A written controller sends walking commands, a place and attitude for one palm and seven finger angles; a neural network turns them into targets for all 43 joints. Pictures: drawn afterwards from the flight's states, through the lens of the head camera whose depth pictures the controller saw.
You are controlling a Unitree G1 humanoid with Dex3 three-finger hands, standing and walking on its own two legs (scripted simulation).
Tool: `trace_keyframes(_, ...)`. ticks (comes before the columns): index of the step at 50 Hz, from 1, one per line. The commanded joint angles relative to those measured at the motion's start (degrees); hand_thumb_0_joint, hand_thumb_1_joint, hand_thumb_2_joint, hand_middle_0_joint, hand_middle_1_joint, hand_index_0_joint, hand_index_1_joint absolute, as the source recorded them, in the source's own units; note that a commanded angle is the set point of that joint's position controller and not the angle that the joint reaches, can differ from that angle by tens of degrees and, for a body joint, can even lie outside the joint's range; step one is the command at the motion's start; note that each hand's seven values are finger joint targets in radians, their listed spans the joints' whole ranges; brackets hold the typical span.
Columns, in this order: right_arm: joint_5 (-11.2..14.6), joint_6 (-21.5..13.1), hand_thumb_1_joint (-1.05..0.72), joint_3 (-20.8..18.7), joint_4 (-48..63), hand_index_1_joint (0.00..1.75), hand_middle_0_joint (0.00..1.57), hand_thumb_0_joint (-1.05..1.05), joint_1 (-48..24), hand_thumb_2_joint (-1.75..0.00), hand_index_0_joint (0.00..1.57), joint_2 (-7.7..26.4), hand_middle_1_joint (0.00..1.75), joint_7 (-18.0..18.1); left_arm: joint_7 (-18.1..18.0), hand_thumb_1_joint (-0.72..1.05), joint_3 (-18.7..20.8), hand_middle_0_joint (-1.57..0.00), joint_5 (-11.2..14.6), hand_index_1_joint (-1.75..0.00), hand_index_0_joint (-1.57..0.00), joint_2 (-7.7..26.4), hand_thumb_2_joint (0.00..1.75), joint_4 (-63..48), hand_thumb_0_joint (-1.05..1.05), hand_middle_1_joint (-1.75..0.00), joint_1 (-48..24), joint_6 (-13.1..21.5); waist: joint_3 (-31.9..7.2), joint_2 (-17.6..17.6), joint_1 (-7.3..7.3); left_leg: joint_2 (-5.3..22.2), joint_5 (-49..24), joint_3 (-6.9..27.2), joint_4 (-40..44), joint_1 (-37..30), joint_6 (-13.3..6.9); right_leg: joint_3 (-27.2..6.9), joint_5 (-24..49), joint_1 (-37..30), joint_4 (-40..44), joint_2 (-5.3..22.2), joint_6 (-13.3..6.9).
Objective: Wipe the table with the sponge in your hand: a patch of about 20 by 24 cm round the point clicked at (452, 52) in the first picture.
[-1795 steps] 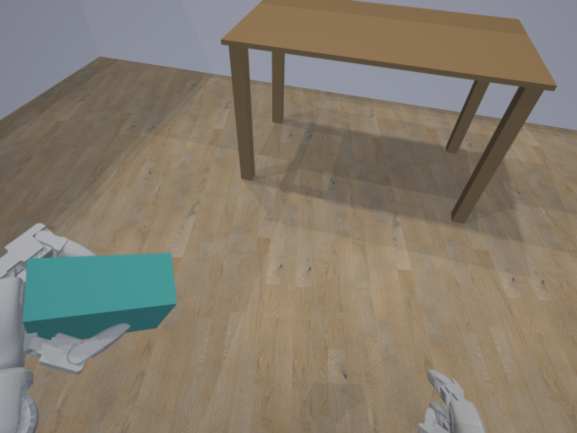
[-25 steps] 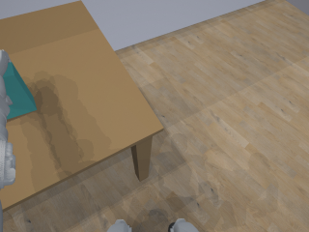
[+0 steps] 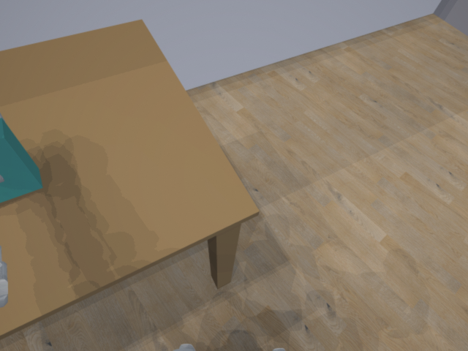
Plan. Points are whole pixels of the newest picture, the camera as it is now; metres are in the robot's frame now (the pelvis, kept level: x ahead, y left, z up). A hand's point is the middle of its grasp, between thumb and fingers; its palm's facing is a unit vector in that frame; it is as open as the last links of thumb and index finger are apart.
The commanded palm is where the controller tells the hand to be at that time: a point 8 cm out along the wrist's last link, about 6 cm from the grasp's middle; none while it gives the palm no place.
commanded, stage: slide back across to the first lane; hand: left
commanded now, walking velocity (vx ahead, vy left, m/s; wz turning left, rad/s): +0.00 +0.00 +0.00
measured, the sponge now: out of the picture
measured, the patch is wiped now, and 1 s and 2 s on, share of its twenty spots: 0.95 0.95 0.95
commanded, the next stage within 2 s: wipe back along the first lane in 0.08 s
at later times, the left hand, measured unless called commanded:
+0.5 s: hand out of the picture +0.39 +0.42 +0.07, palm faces -0.14 +0.04 -0.99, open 10.0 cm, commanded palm +0.38 +0.40 +0.11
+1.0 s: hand out of the picture +0.35 +0.40 +0.07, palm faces -0.08 +0.04 -1.00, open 10.0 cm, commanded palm +0.32 +0.38 +0.10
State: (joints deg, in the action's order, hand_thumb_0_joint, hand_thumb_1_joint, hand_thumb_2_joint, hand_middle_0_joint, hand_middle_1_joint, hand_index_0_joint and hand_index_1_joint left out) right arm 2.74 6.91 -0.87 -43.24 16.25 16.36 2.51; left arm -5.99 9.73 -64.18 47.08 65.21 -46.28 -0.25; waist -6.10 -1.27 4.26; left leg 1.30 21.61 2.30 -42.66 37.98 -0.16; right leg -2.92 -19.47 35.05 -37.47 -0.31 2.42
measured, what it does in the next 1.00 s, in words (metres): stands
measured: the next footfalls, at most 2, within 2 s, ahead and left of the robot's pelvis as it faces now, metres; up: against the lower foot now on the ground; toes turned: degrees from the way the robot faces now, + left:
none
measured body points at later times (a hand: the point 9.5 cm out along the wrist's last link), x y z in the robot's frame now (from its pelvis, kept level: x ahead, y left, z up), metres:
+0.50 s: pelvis -0.01 +0.01 +0.00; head +0.08 +0.02 +0.44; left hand +0.40 +0.42 +0.12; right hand +0.04 -0.28 -0.13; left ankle -0.02 +0.12 -0.71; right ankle -0.02 -0.16 -0.71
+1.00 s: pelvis -0.01 +0.01 +0.01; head +0.04 +0.01 +0.46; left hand +0.35 +0.39 +0.12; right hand +0.10 -0.26 -0.12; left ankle -0.02 +0.12 -0.71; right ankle -0.02 -0.16 -0.71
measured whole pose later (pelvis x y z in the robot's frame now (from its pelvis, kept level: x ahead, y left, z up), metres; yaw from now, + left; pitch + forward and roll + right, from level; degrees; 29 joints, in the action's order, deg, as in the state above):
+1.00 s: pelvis -0.01 +0.01 +0.01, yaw +1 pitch +12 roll -2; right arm 3.2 6.5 -2.2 -42.0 13.9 15.7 2.3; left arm -10.8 6.3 -59.9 38.1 49.6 -29.7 -2.6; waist -6.6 -2.1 0.0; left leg 0.0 20.2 2.3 -39.6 30.8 -0.9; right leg -2.7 -18.5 27.7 -34.5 1.0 2.2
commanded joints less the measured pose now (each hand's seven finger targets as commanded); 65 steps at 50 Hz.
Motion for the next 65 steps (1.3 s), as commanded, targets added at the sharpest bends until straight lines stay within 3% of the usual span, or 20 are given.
trace_keyframes(1, -0.4, -0.9, -0.9, -3.7, 2.6, 0.3, 0.2, 0.0, 7.2, -0.9, 0.2, 10.9, 0.3, 1.4, -0.7, 0.1, 1.0, -1.2, -1.7, -1.6, -1.2, 20.2, 1.3, -10.5, 0.0, -1.6, -18.4, 1.2, -21.5, -7.1, -0.22, -1.9, -32.4, -2.8, 2.6, -17.4, -1.7, 4.7, 23.8, -9.1, 1.2, -3.6, -4.9)
trace_keyframes(3, -0.6, -0.3, -0.9, -3.7, 2.6, 0.3, 0.2, 0.0, 7.0, -0.9, 0.2, 11.2, 0.3, 1.4, -0.4, 0.1, 3.3, -1.2, -1.5, -1.6, -1.2, 22.9, 1.3, -10.7, 0.0, -1.6, -16.8, 2.1, -21.5, -6.4, -1.11, -2.2, -32.6, -2.9, 2.3, -16.2, -1.7, 4.6, 24.6, -9.7, 1.0, -3.7, -5.1)
trace_keyframes(8, -0.4, 0.1, -0.9, -3.5, 2.7, 0.3, 0.2, 0.0, 6.4, -0.9, 0.2, 11.5, 0.3, 1.9, -0.4, 0.1, 4.2, -1.2, -1.5, -1.6, -1.2, 24.9, 1.3, -10.4, 0.0, -1.6, -18.3, 3.9, -19.4, -6.5, -0.69, -2.5, -28.2, -2.8, 2.6, -14.8, -1.7, 4.7, 21.5, -8.2, 1.1, -3.6, -5.3)
trace_keyframes(10, -0.4, -0.2, -0.9, -3.4, 3.2, 0.3, 0.2, 0.0, 6.5, -0.9, 0.2, 11.1, 0.3, 1.9, -0.5, 0.1, 2.7, -1.2, -1.7, -1.6, -1.2, 23.6, 1.3, -11.4, 0.0, -1.6, -19.9, 4.6, -20.3, -8.1, -0.6, -2.4, -28.7, -2.7, 2.9, -15.5, -1.5, 4.8, 21.3, -7.9, 1.0, -3.6, -5.5)
trace_keyframes(12, -0.6, 0.0, -0.9, -3.7, 3.0, 0.3, 0.2, 0.0, 6.7, -0.9, 0.2, 11.0, 0.3, 1.7, -0.7, 0.1, 2.2, -1.2, -1.6, -1.6, -1.2, 21.3, 1.3, -9.3, 0.0, -1.6, -15.1, 4.6, -20.2, -7.4, -1.02, -2.4, -30.0, -2.5, 2.1, -15.6, -1.3, 5.1, 20.8, -7.0, 0.6, -3.7, -5.4)
trace_keyframes(15, -0.7, -0.1, -0.9, -4.1, 3.6, 0.3, 0.2, 0.0, 6.8, -0.9, 0.2, 10.5, 0.3, 1.6, -0.7, 0.1, 1.7, -1.2, -0.7, -1.6, -1.2, 18.7, 1.3, -11.9, 0.0, -1.6, -13.7, 5.3, -23.8, -8.0, -1.54, -1.8, -33.6, -2.5, 1.8, -17.8, -1.2, 5.0, 23.0, -8.3, 0.6, -3.7, -5.4)
trace_keyframes(19, -0.6, 0.1, -0.9, -4.2, 3.5, 0.3, 0.2, 0.0, 6.4, -0.9, 0.2, 10.5, 0.3, 1.4, -1.5, 0.1, 1.6, -1.2, 0.8, -1.6, -1.2, 17.4, 1.3, -11.1, 0.0, -1.6, -11.2, 4.5, -22.0, -5.3, -1.53, -2.1, -28.2, -3.0, 2.3, -15.2, -1.6, 5.1, 21.4, -9.1, 0.8, -3.7, -5.2)
trace_keyframes(22, -0.5, -0.1, -0.9, -4.3, 3.7, 0.3, 0.2, 0.0, 6.0, -0.9, 0.2, 10.2, 0.3, 1.1, -1.8, 0.1, 0.6, -1.2, 1.7, -1.6, -1.2, 14.7, 1.3, -12.0, 0.0, -1.6, -8.1, 4.3, -21.8, -5.6, -2.21, -1.8, -30.5, -2.4, 2.7, -16.6, -1.4, 5.5, 20.8, -9.0, 0.8, -3.8, -5.2)
trace_keyframes(24, -0.3, -0.1, -0.9, -4.1, 3.6, 0.3, 0.2, 0.0, 5.6, -0.9, 0.2, 10.3, 0.3, 1.0, -2.1, 0.1, 0.2, -1.2, 1.6, -1.6, -1.2, 14.0, 1.3, -10.2, 0.0, -1.6, -6.6, 3.5, -18.6, -3.4, -1.92, -2.1, -26.7, -2.6, 3.5, -14.4, -1.6, 5.5, 19.6, -9.2, 1.7, -3.8, -5.2)
trace_keyframes(27, -0.1, -0.4, -0.9, -4.0, 3.8, 0.3, 0.2, 0.0, 4.9, -0.9, 0.2, 10.0, 0.3, 1.1, -2.4, 0.1, -1.3, -1.2, 1.5, -1.6, -1.2, 12.0, 1.3, -11.0, 0.0, -1.6, -6.6, 2.9, -16.5, -4.0, -1.98, -2.0, -24.9, -2.2, 4.8, -14.5, -1.5, 5.8, 17.4, -8.5, 2.0, -3.7, -5.5)
trace_keyframes(30, -0.1, -1.0, -0.9, -3.9, 4.2, 0.3, 0.2, 0.0, 4.4, -0.9, 0.2, 9.8, 0.3, 1.0, -2.7, 0.1, -1.7, -1.2, 1.5, -1.6, -1.2, 10.7, 1.3, -12.3, 0.0, -1.6, -6.0, 2.3, -17.0, -4.5, -2.69, -2.0, -24.5, -2.2, 5.9, -14.9, -1.4, 5.5, 17.5, -10.1, 2.7, -3.5, -5.7)
trace_keyframes(31, -0.1, -1.0, -0.9, -3.9, 3.8, 0.3, 0.2, 0.0, 4.4, -0.9, 0.2, 9.8, 0.3, 1.0, -3.0, 0.1, -1.8, -1.2, 1.5, -1.6, -1.2, 10.4, 1.3, -10.4, 0.0, -1.6, -4.9, 1.9, -15.4, -3.0, -2.2, -2.0, -22.8, -2.2, 5.9, -14.5, -1.5, 5.6, 16.4, -9.5, 2.8, -3.5, -5.5)
trace_keyframes(33, -0.1, -1.0, -0.9, -3.9, 4.2, 0.3, 0.2, 0.0, 3.9, -0.9, 0.2, 9.7, 0.3, 0.9, -3.1, 0.1, -1.2, -1.2, 1.8, -1.6, -1.2, 10.4, 1.3, -11.0, 0.0, -1.6, -3.3, 1.5, -15.6, -1.6, -2.96, -2.2, -21.4, -2.4, 6.4, -13.5, -1.7, 5.5, 16.2, -10.8, 3.2, -3.5, -5.6)
trace_keyframes(38, -0.1, -1.6, -0.9, -4.2, 5.0, 0.3, 0.2, 0.0, 2.5, -0.9, 0.2, 9.2, 0.3, 0.6, -3.4, 0.1, -1.1, -1.2, 2.7, -1.6, -1.2, 7.7, 1.3, -14.0, 0.0, -1.6, 2.5, 1.1, -17.2, -1.3, -4.15, -2.0, -24.9, -2.8, 6.5, -14.8, -1.7, 5.4, 19.4, -13.7, 3.2, -3.3, -5.4)
trace_keyframes(44, 0.1, -1.9, -0.9, -4.1, 6.0, 0.3, 0.2, 0.0, 0.1, -0.9, 0.2, 9.0, 0.3, 0.5, -4.0, 0.1, -2.9, -1.2, 2.5, -1.6, -1.2, 4.6, 1.3, -16.6, 0.0, -1.6, 5.4, -1.2, -13.3, -0.9, -4.03, -2.3, -22.7, -2.8, 8.0, -14.7, -1.8, 5.7, 17.5, -13.7, 4.4, -3.1, -5.4)
trace_keyframes(46, 0.1, -2.1, -0.9, -4.1, 6.1, 0.3, 0.2, 0.0, -0.6, -0.9, 0.2, 8.7, 0.3, 0.4, -4.0, 0.1, -3.6, -1.2, 2.5, -1.6, -1.2, 3.2, 1.3, -17.9, 0.0, -1.6, 7.1, -2.0, -13.1, -2.7, -4.29, -2.0, -25.1, -2.4, 8.2, -16.2, -1.5, 5.8, 17.7, -13.7, 4.3, -2.9, -5.5)
trace_keyframes(50, 0.1, -2.2, -0.9, -3.9, 7.0, 0.3, 0.2, 0.0, -2.5, -0.9, 0.2, 8.8, 0.3, 0.6, -3.3, 0.1, -2.4, -1.2, 3.4, -1.6, -1.2, 3.8, 1.3, -21.9, 0.0, -1.6, 8.4, -3.6, -13.9, -1.2, -5.04, -2.0, -25.0, -2.4, 9.1, -16.3, -1.6, 5.5, 19.2, -16.7, 5.2, -2.6, -5.7)
trace_keyframes(54, 0.1, -2.4, -0.9, -3.8, 7.8, 0.3, 0.2, 0.0, -3.8, -0.9, 0.2, 8.4, 0.3, 0.6, -2.7, 0.1, -4.8, -1.2, 4.1, -1.6, -1.2, 0.0, 1.3, -24.8, 0.0, -1.6, 12.4, -5.0, -12.7, -1.2, -5.11, -2.2, -24.9, -2.5, 9.3, -17.5, -1.6, 5.9, 18.4, -16.4, 5.4, -2.7, -5.4)
trace_keyframes(63, -0.2, -2.9, -0.9, -3.2, 8.7, 0.3, 0.2, 0.0, -6.6, -0.9, 0.2, 8.1, 0.3, 1.1, -2.1, 0.1, -3.5, -1.2, 4.6, -1.6, -1.2, -0.4, 1.3, -30.5, 0.0, -1.6, 18.1, -7.1, -9.6, 0.6, -5.82, -2.8, -22.3, -2.7, 10.5, -17.3, -1.6, 5.9, 17.9, -18.3, 6.5, -2.6, -5.3)
trace_keyframes(65, -0.3, -3.0, -0.9, -3.0, 9.1, 0.3, 0.2, 0.0, -7.8, -0.9, 0.2, 8.0, 0.3, 1.4, -1.8, 0.1, -2.6, -1.2, 4.7, -1.6, -1.2, 0.3, 1.3, -32.6, 0.0, -1.6, 18.8, -7.1, -10.1, -0.4, -6.68, -2.9, -22.6, -2.7, 11.1, -17.3, -1.5, 5.5, 18.5, -19.8, 6.9, -2.3, -5.6)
